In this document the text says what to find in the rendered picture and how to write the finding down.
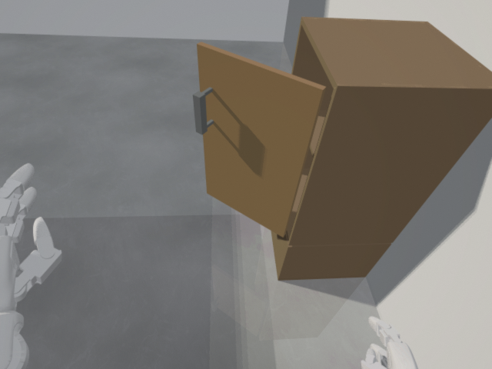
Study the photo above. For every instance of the left robot forearm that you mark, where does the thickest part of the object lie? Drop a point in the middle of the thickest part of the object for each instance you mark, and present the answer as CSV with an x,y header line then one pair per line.
x,y
14,353

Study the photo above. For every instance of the robot right hand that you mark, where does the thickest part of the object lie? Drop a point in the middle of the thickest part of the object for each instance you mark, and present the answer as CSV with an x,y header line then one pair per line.
x,y
398,354

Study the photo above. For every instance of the handle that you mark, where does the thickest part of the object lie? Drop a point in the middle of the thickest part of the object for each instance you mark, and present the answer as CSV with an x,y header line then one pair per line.
x,y
200,115

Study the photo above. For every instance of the cupboard door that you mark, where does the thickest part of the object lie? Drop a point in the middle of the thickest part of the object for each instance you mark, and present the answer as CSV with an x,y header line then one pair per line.
x,y
264,120

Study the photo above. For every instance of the robot left hand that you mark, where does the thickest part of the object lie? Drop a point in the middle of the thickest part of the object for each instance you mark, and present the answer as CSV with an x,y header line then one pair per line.
x,y
15,203

